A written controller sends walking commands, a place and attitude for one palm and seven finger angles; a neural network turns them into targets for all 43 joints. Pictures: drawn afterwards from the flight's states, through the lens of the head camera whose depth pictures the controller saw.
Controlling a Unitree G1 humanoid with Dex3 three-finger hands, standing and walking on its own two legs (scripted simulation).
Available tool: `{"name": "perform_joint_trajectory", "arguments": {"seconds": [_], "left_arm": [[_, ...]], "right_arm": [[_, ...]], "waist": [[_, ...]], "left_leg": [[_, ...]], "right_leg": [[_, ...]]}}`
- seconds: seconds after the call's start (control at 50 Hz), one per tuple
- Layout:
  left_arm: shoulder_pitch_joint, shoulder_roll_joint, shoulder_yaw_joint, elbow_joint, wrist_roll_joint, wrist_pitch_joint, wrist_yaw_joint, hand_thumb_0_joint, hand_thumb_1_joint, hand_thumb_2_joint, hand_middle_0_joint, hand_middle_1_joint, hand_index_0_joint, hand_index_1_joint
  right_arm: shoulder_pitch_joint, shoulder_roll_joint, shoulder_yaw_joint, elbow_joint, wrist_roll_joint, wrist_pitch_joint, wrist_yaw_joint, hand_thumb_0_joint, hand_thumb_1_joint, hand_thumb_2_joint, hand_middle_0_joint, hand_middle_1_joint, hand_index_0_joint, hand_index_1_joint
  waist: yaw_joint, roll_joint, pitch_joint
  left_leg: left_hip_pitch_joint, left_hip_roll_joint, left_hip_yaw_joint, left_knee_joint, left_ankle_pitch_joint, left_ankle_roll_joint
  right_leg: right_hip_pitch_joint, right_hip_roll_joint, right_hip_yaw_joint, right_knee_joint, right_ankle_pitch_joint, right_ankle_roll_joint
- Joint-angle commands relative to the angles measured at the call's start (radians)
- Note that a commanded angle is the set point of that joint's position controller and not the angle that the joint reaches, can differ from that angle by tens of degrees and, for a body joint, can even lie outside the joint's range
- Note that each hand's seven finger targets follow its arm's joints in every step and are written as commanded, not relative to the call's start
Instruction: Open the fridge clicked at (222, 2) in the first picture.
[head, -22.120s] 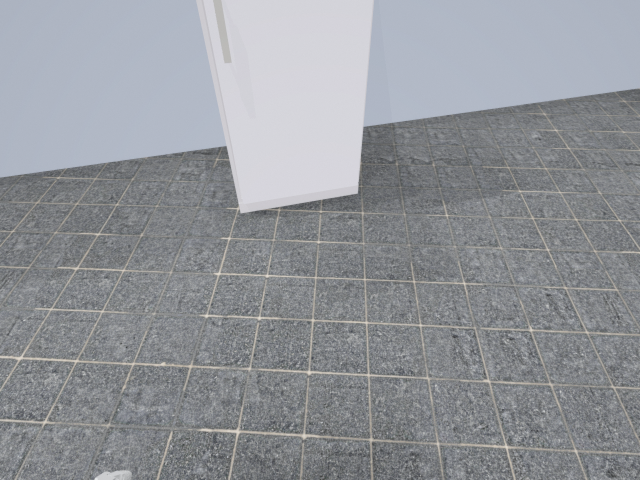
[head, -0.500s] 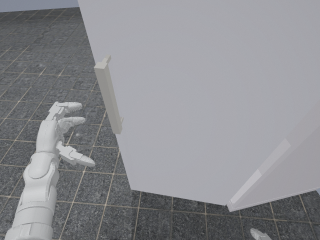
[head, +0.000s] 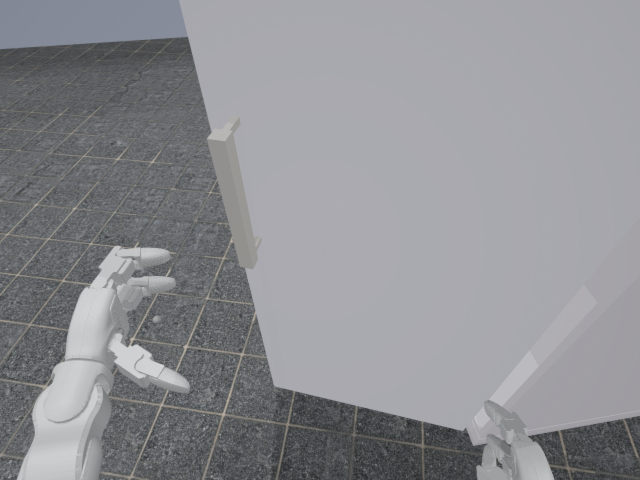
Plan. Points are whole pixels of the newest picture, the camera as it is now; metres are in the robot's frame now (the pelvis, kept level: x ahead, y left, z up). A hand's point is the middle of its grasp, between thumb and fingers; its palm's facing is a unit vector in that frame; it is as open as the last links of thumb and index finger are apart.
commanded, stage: draw the hand back to the body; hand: left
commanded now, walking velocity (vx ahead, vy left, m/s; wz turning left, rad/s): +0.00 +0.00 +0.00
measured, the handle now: (242, 199) +0.46 +0.16 +0.11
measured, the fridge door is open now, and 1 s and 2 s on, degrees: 68 68 68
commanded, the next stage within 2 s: step back with the hand held close in 1.62 s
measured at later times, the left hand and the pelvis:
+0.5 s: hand (110, 329) +0.23 +0.24 +0.13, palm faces +0.14 -0.99 -0.03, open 14.7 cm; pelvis +0.00 +0.00 +0.01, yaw +0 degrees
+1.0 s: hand (56, 320) +0.22 +0.28 +0.16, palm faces +0.44 -0.82 -0.35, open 11.2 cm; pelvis +0.01 +0.01 +0.02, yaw +0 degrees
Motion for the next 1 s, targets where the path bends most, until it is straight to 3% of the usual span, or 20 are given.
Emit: {"name": "perform_joint_trajectory", "arguments": {"seconds": [0.0, 0.02, 0.04, 0.06, 0.1, 0.14, 0.18, 0.26, 0.28, 0.36, 0.42, 0.5, 0.52, 0.54, 0.58, 0.62, 0.68, 0.72, 0.76, 0.98], "left_arm": [[-0.301, 0.214, 0.100, -0.218, -0.017, -0.059, 0.024, 0.000, -0.550, 0.200, -0.250, -1.150, -0.250, -1.150], [-0.330, 0.187, 0.067, -0.234, -0.015, -0.064, 0.020, 0.000, -0.550, 0.200, -0.250, -1.150, -0.250, -1.150], [-0.391, 0.122, 0.100, -0.226, -0.183, -0.065, -0.063, 0.000, -0.550, 0.200, -0.250, -1.150, -0.250, -1.150], [-0.394, 0.198, 0.147, -0.227, -0.202, -0.069, -0.109, 0.000, -0.550, 0.200, -0.250, -1.150, -0.250, -1.150], [-0.319, 0.242, 0.168, -0.214, -0.178, -0.054, -0.146, 0.000, -0.550, 0.200, -0.250, -1.150, -0.250, -1.150], [-0.258, 0.216, 0.141, -0.223, -0.151, -0.031, -0.143, 0.000, -0.550, 0.200, -0.250, -1.150, -0.250, -1.150], [-0.157, 0.213, 0.171, -0.191, -0.164, 0.005, -0.138, 0.000, -0.550, 0.200, -0.250, -1.150, -0.250, -1.150], [-0.100, 0.230, 0.218, -0.260, -0.189, 0.058, -0.136, 0.000, -0.550, 0.200, -0.250, -1.150, -0.250, -1.150], [-0.092, 0.196, 0.191, -0.287, -0.192, 0.066, -0.138, 0.000, -0.550, 0.200, -0.250, -1.150, -0.250, -1.150], [-0.098, 0.210, 0.198, -0.353, -0.190, 0.081, -0.130, 0.000, -0.550, 0.200, -0.250, -1.150, -0.250, -1.150], [-0.140, 0.217, 0.193, -0.379, -0.184, 0.092, -0.136, 0.000, -0.550, 0.200, -0.250, -1.150, -0.250, -1.150], [-0.158, 0.218, 0.180, -0.445, -0.180, 0.099, -0.134, 0.000, -0.405, 0.270, -0.245, -1.065, -0.245, -1.065], [-0.156, 0.225, 0.188, -0.434, -0.184, 0.105, -0.137, 0.000, -0.369, 0.287, -0.244, -1.044, -0.244, -1.044], [-0.169, 0.357, 0.229, -0.482, -0.030, 0.084, 0.036, 0.000, -0.332, 0.305, -0.242, -1.023, -0.242, -1.023], [-0.048, 0.215, 0.129, -0.449, 0.018, 0.083, 0.146, 0.000, -0.260, 0.340, -0.240, -0.980, -0.240, -0.980], [0.005, 0.212, 0.123, -0.497, 0.047, 0.072, 0.195, 0.000, -0.188, 0.375, -0.237, -0.938, -0.237, -0.938], [0.032, 0.219, 0.124, -0.548, 0.074, 0.055, 0.232, 0.000, -0.079, 0.428, -0.234, -0.874, -0.234, -0.874], [0.022, 0.224, 0.125, -0.570, 0.089, 0.049, 0.250, 0.000, -0.006, 0.462, -0.231, -0.831, -0.231, -0.831], [0.048, 0.238, 0.143, -0.559, 0.097, 0.048, 0.259, 0.000, 0.066, 0.497, -0.229, -0.789, -0.229, -0.789], [0.137, 0.235, 0.184, -0.613, 0.106, 0.039, 0.264, 0.000, 0.465, 0.690, -0.215, -0.555, -0.215, -0.555]], "right_arm": [[-0.072, -0.125, -0.044, -0.128, 0.001, -0.067, -0.029, 0.000, -0.900, -0.900, 0.200, 0.300, 0.200, 0.300], [-0.076, -0.123, -0.041, -0.129, 0.001, -0.074, -0.032, 0.000, -0.900, -0.900, 0.200, 0.300, 0.200, 0.300], [-0.089, -0.131, -0.027, -0.119, 0.012, -0.095, -0.050, 0.000, -0.900, -0.900, 0.200, 0.300, 0.200, 0.300], [-0.093, -0.134, -0.025, -0.111, 0.016, -0.106, -0.064, 0.000, -0.900, -0.900, 0.200, 0.300, 0.200, 0.300], [-0.087, -0.128, -0.023, -0.117, 0.015, -0.121, -0.071, 0.000, -0.900, -0.900, 0.200, 0.300, 0.200, 0.300], [-0.081, -0.121, -0.025, -0.127, 0.014, -0.129, -0.061, 0.000, -0.900, -0.900, 0.200, 0.300, 0.200, 0.300], [-0.073, -0.125, -0.027, -0.134, 0.014, -0.129, -0.050, 0.000, -0.900, -0.900, 0.200, 0.300, 0.200, 0.300], [-0.084, -0.130, -0.030, -0.157, 0.017, -0.134, -0.042, 0.000, -0.900, -0.900, 0.200, 0.300, 0.200, 0.300], [-0.083, -0.124, -0.028, -0.162, 0.018, -0.136, -0.040, 0.000, -0.900, -0.900, 0.200, 0.300, 0.200, 0.300], [-0.079, -0.130, -0.028, -0.155, 0.016, -0.145, -0.044, 0.000, -0.900, -0.900, 0.200, 0.300, 0.200, 0.300], [-0.086, -0.128, -0.025, -0.147, 0.022, -0.150, -0.057, 0.000, -0.900, -0.900, 0.200, 0.300, 0.200, 0.300], [-0.098, -0.122, -0.015, -0.141, 0.021, -0.168, -0.068, 0.000, -0.900, -0.900, 0.200, 0.300, 0.200, 0.300], [-0.096, -0.123, -0.013, -0.135, 0.021, -0.172, -0.071, 0.000, -0.900, -0.900, 0.200, 0.300, 0.200, 0.300], [-0.097, -0.121, -0.034, -0.108, -0.019, -0.157, -0.060, 0.000, -0.900, -0.900, 0.200, 0.300, 0.200, 0.300], [-0.098, -0.108, -0.028, -0.102, -0.028, -0.140, -0.047, 0.000, -0.900, -0.900, 0.200, 0.300, 0.200, 0.300], [-0.105, -0.104, -0.030, -0.104, -0.028, -0.118, -0.041, 0.000, -0.900, -0.900, 0.200, 0.300, 0.200, 0.300], [-0.113, -0.102, -0.031, -0.105, -0.034, -0.099, -0.036, 0.000, -0.900, -0.900, 0.200, 0.300, 0.200, 0.300], [-0.113, -0.099, -0.031, -0.101, -0.037, -0.090, -0.035, 0.000, -0.900, -0.900, 0.200, 0.300, 0.200, 0.300], [-0.121, -0.103, -0.033, -0.093, -0.038, -0.080, -0.037, 0.000, -0.900, -0.900, 0.200, 0.300, 0.200, 0.300], [-0.134, -0.086, -0.042, -0.092, -0.046, -0.041, -0.024, 0.000, -0.900, -0.900, 0.200, 0.300, 0.200, 0.300]], "waist": [[-0.034, -0.036, -0.105], [-0.039, -0.020, -0.115], [-0.049, -0.020, -0.169], [-0.028, -0.026, -0.201], [0.000, 0.033, -0.205], [0.008, 0.059, -0.173], [0.018, -0.025, -0.144], [0.034, -0.037, -0.137], [0.029, -0.016, -0.137], [0.016, -0.038, -0.086], [0.009, 0.002, -0.055], [0.012, 0.047, -0.071], [0.009, 0.016, -0.061], [0.031, 0.022, 0.003], [0.013, -0.019, 0.056], [0.021, 0.052, 0.002], [0.025, 0.034, -0.033], [0.022, 0.047, -0.025], [0.027, 0.008, 0.006], [0.040, 0.019, -0.001]], "left_leg": [[-0.065, -0.032, -0.017, -0.109, 0.133, 0.017], [-0.059, -0.036, -0.017, -0.106, 0.127, 0.018], [-0.028, -0.040, -0.016, -0.105, 0.111, 0.013], [-0.023, -0.033, -0.015, -0.103, 0.130, 0.015], [-0.021, -0.035, -0.018, -0.120, 0.181, 0.016], [-0.003, -0.034, -0.023, -0.138, 0.217, 0.012], [-0.023, -0.028, -0.024, -0.147, 0.240, 0.013], [-0.010, -0.026, -0.017, -0.156, 0.258, 0.013], [0.001, -0.028, -0.013, -0.159, 0.272, 0.013], [0.015, -0.023, -0.021, -0.167, 0.240, 0.016], [0.028, -0.025, -0.023, -0.182, 0.177, 0.017], [0.069, -0.025, -0.036, -0.199, 0.166, 0.017], [0.067, -0.024, -0.041, -0.204, 0.158, 0.017], [0.021, -0.032, -0.032, -0.227, 0.137, 0.026], [0.033, -0.027, -0.031, -0.255, 0.101, 0.027], [0.087, -0.025, -0.025, -0.276, 0.139, 0.027], [0.128, -0.021, -0.022, -0.302, 0.213, 0.025], [0.147, -0.019, -0.026, -0.323, 0.229, 0.019], [0.148, -0.016, -0.027, -0.335, 0.248, 0.021], [0.209, -0.017, -0.021, -0.358, 0.402, 0.003]], "right_leg": [[0.141, 0.023, 0.064, -0.110, 0.055, -0.002], [0.137, 0.022, 0.066, -0.109, 0.045, -0.001], [0.200, 0.014, 0.086, -0.130, 0.041, -0.011], [0.245, 0.011, 0.100, -0.129, 0.062, -0.013], [0.267, 0.010, 0.091, -0.113, 0.126, -0.014], [0.247, 0.017, 0.064, -0.104, 0.166, -0.016], [0.261, 0.019, 0.054, -0.109, 0.196, -0.012], [0.285, 0.019, 0.054, -0.122, 0.211, -0.011], [0.281, 0.018, 0.052, -0.123, 0.231, -0.009], [0.253, 0.024, 0.053, -0.147, 0.181, -0.007], [0.220, 0.025, 0.057, -0.173, 0.085, -0.006], [0.232, 0.026, 0.051, -0.185, 0.064, -0.008], [0.233, 0.027, 0.048, -0.191, 0.054, -0.007], [0.256, 0.010, 0.074, -0.250, 0.002, -0.006], [0.253, 0.002, 0.057, -0.261, -0.037, -0.004], [0.298, 0.001, 0.054, -0.253, 0.021, -0.007], [0.348, 0.006, 0.046, -0.257, 0.096, -0.007], [0.358, 0.010, 0.040, -0.261, 0.112, -0.008], [0.366, 0.015, 0.036, -0.274, 0.120, -0.009], [0.432, 0.017, 0.028, -0.287, 0.238, -0.007]]}}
